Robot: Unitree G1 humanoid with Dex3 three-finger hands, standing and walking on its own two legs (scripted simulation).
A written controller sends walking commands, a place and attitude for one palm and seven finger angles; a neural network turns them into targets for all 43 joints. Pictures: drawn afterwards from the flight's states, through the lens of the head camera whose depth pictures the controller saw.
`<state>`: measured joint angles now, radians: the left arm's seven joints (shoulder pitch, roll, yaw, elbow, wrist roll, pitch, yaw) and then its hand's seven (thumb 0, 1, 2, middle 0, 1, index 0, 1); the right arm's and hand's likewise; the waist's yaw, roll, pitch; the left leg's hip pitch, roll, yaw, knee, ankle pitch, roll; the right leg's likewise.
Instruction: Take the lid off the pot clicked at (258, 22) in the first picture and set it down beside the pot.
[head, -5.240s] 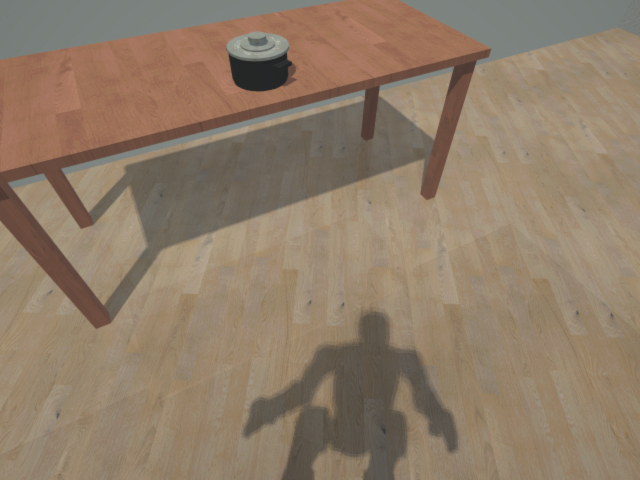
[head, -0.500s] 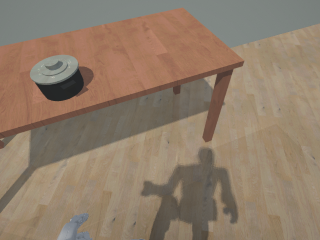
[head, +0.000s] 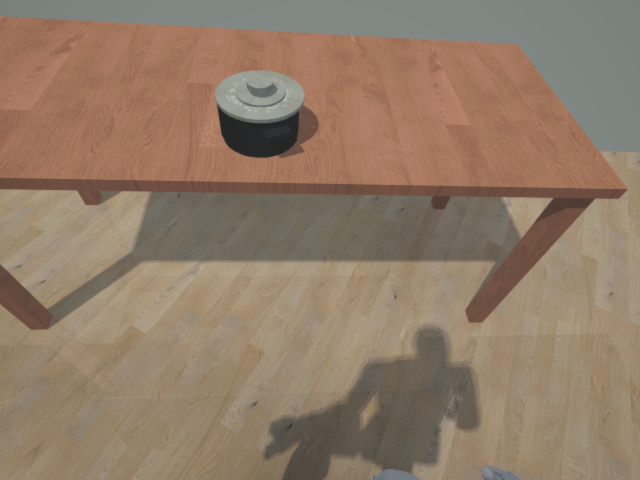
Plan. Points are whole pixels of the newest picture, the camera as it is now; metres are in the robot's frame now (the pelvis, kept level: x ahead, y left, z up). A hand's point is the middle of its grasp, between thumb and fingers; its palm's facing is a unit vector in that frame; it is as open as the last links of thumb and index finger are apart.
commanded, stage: turn to face it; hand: left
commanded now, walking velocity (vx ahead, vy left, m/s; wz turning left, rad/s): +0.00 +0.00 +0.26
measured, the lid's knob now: (259, 84) +0.78 +0.19 +0.05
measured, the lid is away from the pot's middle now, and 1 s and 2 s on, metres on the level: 0.00 0.00 0.00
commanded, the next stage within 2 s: take the last steps up to it in 0.06 s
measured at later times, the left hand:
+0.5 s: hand out of the picture +0.00 +0.14 -0.14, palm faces +0.20 -0.96 -0.21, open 7.4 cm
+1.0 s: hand (158, 417) +0.21 +0.25 -0.16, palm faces +0.18 -0.96 -0.20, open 7.4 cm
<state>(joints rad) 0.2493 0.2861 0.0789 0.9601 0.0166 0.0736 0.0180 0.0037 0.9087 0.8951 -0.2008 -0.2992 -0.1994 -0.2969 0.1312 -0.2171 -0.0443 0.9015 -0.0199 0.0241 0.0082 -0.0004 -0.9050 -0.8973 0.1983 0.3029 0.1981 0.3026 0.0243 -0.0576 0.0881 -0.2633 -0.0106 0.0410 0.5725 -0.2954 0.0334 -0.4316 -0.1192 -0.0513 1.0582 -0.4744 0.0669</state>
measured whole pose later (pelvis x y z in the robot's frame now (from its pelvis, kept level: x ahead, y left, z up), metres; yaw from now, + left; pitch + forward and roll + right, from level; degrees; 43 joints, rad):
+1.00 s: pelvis +0.20 +0.06 +0.01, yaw +7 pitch +0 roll +1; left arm 0.26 0.18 0.07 1.04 0.02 -0.02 0.00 0.00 0.91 0.90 -0.20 -0.30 -0.20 -0.30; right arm 0.23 -0.16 -0.04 1.03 -0.02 -0.07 -0.02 -0.02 -0.94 -0.90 0.20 0.30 0.20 0.30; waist 0.00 -0.03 0.03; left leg -0.15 0.01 0.14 0.42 -0.28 0.02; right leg -0.47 -0.09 -0.09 0.91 -0.37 0.00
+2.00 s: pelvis +0.22 +0.09 +0.00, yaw +4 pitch +1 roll -1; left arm 0.30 0.17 0.00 1.06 0.03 0.01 0.03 0.00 0.91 0.90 -0.20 -0.30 -0.20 -0.30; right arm 0.28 -0.16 -0.03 1.05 -0.02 0.02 0.00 0.00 -0.91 -0.90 0.20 0.30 0.20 0.30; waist -0.03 -0.01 0.03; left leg -0.37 0.00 0.07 0.59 -0.23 0.04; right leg -0.25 -0.02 0.02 0.54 -0.32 0.01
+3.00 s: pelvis +0.28 +0.08 +0.01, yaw +5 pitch +0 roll +0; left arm 0.31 0.18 0.00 1.06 0.02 -0.02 0.04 0.00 0.91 0.90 -0.20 -0.30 -0.20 -0.30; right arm 0.21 -0.15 -0.01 1.08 0.00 -0.02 -0.02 0.00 -0.93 -0.90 0.20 0.30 0.20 0.30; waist 0.02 -0.04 0.04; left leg -0.23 0.01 0.04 0.51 -0.27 0.01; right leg -0.11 -0.01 -0.01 0.47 -0.36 0.01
